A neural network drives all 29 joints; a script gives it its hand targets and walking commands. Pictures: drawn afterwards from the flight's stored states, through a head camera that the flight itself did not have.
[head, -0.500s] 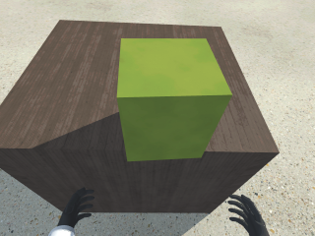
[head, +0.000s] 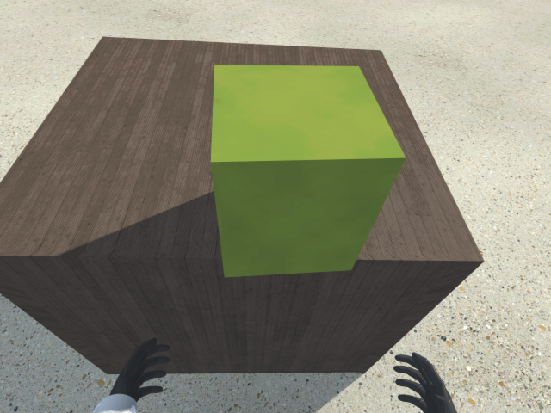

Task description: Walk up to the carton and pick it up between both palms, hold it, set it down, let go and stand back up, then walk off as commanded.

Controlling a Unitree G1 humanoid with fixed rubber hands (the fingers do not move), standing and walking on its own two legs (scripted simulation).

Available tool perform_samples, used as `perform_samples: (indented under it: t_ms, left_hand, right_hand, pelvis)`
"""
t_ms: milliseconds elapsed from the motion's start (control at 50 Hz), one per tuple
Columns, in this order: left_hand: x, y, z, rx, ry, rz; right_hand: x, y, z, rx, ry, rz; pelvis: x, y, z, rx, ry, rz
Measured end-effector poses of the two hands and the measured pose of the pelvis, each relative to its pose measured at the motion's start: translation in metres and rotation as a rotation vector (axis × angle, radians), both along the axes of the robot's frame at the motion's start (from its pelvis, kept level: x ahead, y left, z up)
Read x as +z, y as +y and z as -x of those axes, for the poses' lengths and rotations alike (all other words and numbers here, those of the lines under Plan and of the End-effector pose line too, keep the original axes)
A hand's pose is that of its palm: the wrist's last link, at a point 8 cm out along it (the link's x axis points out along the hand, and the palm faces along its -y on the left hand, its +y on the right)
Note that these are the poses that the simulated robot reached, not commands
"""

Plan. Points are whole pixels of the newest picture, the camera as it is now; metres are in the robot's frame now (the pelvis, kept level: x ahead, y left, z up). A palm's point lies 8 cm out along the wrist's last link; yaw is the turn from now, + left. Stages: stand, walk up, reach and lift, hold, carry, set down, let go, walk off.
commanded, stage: stand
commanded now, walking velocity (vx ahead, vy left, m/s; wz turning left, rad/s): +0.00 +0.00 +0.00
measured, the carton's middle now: (288, 176) +0.42 +0.01 +0.11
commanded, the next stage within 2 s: walk off in 0.58 s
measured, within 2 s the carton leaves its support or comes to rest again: neither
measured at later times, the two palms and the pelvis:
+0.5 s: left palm out of the picture +0.09 +0.29 -0.12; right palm out of the picture +0.12 -0.29 -0.10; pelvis +0.02 +0.00 -0.01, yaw +1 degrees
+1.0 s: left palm out of the picture +0.06 +0.30 -0.13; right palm out of the picture +0.08 -0.33 -0.13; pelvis -0.03 -0.02 -0.02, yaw +3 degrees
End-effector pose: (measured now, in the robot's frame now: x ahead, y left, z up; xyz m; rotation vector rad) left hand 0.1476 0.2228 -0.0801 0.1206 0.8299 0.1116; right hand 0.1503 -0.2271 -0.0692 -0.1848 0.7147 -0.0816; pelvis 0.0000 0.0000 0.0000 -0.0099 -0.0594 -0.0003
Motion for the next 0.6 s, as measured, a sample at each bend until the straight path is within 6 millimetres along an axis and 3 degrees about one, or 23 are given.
perform_samples:
  t_ms: [100, 200, 280, 400, 600]
  left_hand:
    - [-0.014, 0.024, 0.007, -0.022, 0.018, -0.089]
    - [-0.025, 0.058, 0.029, 0.020, 0.092, -0.149]
    - [-0.032, 0.073, 0.044, 0.046, 0.159, -0.170]
    - [-0.041, 0.074, 0.057, 0.061, 0.233, -0.158]
    - [-0.045, 0.061, 0.057, 0.059, 0.282, -0.133]
  right_hand:
    - [-0.015, -0.022, 0.014, 0.029, 0.133, 0.099]
    - [-0.019, -0.055, 0.032, -0.017, 0.224, 0.166]
    - [-0.021, -0.070, 0.040, -0.038, 0.280, 0.197]
    - [-0.025, -0.072, 0.040, -0.040, 0.323, 0.201]
    - [-0.033, -0.060, 0.029, -0.042, 0.342, 0.169]
  pelvis:
    - [-0.005, -0.001, 0.000, 0.010, 0.018, -0.007]
    - [-0.008, -0.001, -0.006, 0.013, 0.023, -0.008]
    - [-0.009, -0.001, -0.010, 0.015, 0.025, -0.008]
    - [-0.008, -0.001, -0.015, 0.018, 0.020, -0.008]
    - [-0.004, -0.001, -0.017, 0.022, 0.006, -0.008]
